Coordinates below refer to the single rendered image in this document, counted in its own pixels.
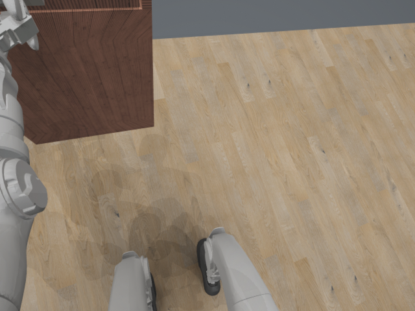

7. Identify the robot right foot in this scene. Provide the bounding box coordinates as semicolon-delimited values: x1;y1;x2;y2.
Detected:
196;238;220;296

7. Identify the right robot thigh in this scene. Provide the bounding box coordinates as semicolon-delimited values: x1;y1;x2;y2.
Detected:
204;233;279;311

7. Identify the robot left hand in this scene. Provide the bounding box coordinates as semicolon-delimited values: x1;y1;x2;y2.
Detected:
0;0;39;58

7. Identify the left robot forearm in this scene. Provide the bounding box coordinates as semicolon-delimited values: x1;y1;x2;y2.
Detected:
0;51;30;165

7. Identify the cabinet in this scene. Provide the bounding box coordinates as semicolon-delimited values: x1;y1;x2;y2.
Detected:
0;0;154;144

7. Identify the left robot upper arm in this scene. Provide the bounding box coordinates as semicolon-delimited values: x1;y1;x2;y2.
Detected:
0;157;48;311

